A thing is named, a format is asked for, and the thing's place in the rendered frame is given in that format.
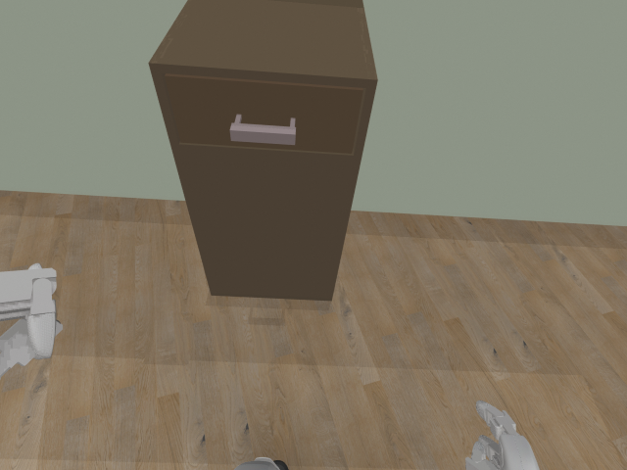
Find drawer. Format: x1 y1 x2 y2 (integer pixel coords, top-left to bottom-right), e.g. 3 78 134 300
165 73 363 154

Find handle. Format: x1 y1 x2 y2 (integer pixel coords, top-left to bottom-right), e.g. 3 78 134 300
230 115 296 145

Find cabinet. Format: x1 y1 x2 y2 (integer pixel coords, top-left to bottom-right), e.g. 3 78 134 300
148 0 378 301

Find robot left hand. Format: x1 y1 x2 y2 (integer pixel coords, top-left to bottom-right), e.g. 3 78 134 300
0 263 63 380

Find robot right hand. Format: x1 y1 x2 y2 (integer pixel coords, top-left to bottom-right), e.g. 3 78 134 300
465 400 540 470

